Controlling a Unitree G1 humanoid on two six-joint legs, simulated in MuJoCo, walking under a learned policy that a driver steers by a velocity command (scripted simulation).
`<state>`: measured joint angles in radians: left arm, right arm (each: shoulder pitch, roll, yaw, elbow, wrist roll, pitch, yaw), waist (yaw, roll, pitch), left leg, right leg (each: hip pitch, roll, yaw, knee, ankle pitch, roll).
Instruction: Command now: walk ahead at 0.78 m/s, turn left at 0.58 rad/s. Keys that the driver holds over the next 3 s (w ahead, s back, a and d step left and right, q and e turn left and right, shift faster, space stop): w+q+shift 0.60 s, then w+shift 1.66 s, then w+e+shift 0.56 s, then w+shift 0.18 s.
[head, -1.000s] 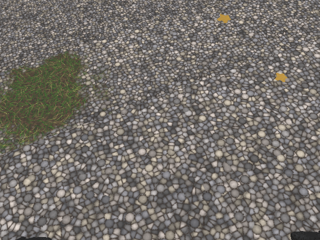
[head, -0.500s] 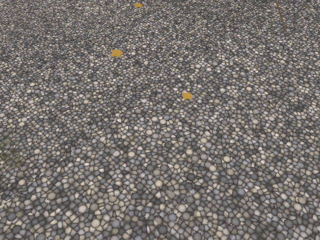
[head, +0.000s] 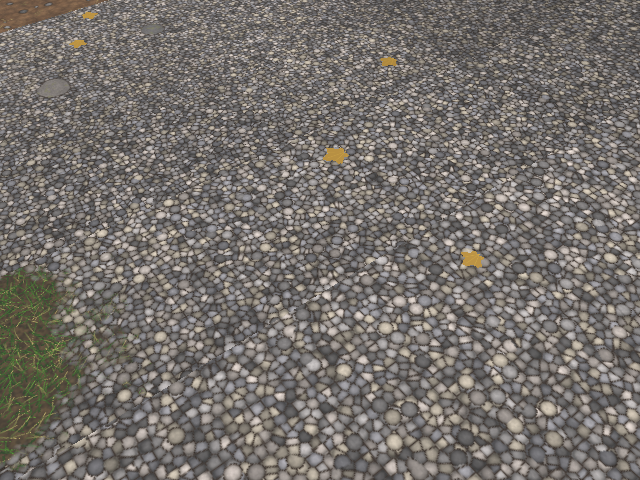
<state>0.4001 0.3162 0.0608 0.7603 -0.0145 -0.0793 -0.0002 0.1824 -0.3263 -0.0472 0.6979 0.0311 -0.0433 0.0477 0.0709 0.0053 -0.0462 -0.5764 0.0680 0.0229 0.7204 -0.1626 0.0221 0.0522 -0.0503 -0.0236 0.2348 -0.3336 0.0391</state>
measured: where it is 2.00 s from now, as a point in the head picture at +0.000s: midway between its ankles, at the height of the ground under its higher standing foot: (66, 262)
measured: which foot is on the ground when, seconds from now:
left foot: up 0.00-0.08, down 0.10-0.56, up 0.58-1.00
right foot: down 0.00-0.12, up 0.14-0.54, down 0.56-1.00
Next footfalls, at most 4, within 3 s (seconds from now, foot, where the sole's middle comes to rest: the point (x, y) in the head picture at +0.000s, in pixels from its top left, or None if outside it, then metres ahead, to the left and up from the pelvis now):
0.10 left None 0.18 0.15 -0.77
0.56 right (300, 418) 0.66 0.12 -0.77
1.12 left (98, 374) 0.83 0.68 -0.96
1.48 right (106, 250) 1.27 0.80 -0.96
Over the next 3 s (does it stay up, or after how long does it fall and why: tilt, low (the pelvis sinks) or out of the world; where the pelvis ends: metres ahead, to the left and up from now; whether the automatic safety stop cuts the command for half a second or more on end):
stays up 2.13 1.68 -0.59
